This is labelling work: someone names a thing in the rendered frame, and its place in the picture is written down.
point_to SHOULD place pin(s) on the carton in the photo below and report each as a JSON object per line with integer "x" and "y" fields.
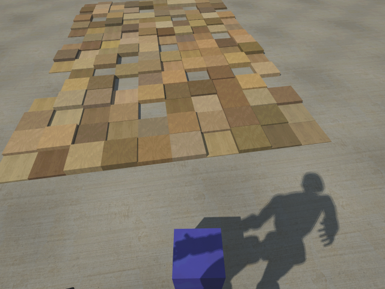
{"x": 198, "y": 260}

